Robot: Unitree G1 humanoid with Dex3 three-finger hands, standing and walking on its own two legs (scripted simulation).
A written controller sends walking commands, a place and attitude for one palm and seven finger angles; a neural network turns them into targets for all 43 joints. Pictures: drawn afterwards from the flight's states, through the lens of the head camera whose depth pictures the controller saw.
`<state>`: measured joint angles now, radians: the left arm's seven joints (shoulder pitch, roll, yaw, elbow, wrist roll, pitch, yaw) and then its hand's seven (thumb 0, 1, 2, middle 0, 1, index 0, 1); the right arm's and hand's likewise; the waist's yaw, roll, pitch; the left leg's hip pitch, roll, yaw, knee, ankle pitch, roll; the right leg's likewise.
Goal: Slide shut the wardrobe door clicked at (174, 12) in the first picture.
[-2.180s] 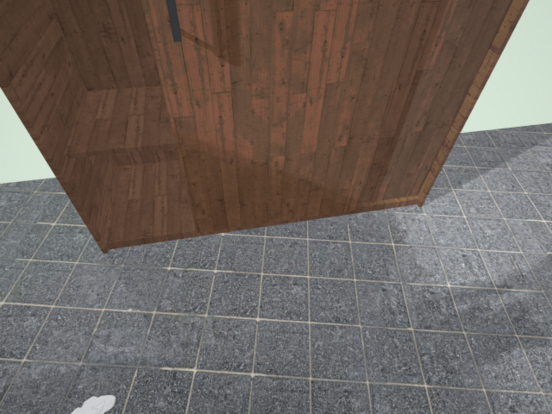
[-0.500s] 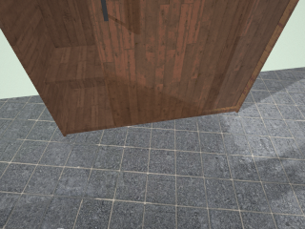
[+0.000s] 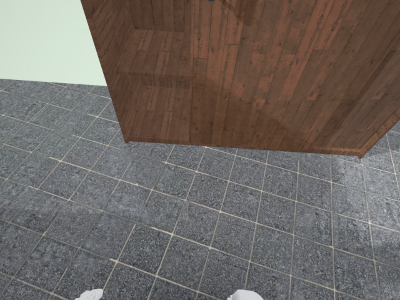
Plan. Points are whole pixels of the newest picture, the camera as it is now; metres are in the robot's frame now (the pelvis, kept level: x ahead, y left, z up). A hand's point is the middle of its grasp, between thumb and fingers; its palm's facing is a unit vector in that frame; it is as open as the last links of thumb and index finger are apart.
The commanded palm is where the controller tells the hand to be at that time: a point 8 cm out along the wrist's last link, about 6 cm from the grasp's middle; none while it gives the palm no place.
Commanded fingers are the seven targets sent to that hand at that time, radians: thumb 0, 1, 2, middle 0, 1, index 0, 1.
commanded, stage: walk to a spot facing it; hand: right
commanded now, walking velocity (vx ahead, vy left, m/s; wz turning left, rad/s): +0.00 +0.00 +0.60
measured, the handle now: out of the picture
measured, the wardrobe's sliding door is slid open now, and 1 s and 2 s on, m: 0.39 0.39 0.39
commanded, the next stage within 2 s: turn to face it in 0.94 s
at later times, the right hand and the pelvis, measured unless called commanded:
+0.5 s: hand (294, 285) +0.18 -0.22 -0.16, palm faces -0.29 +0.94 -0.20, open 7.4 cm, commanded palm none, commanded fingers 0.00 -0.90 -0.90 0.20 0.30 0.20 0.30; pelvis +0.04 -0.04 +0.01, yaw +19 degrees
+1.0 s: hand (223, 212) +0.36 -0.06 -0.17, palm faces -0.51 +0.84 -0.18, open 7.3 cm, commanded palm none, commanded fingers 0.00 -0.90 -0.90 0.20 0.30 0.20 0.30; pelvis +0.20 +0.07 +0.00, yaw +33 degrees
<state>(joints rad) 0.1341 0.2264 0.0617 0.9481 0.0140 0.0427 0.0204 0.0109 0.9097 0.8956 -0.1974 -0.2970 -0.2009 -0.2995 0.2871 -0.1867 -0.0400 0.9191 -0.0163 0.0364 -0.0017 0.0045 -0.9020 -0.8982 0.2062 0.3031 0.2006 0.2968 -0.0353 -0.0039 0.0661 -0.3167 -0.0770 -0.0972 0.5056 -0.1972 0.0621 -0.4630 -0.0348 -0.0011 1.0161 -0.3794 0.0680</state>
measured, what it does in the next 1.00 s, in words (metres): walks ahead, turning left: right foot, then left foot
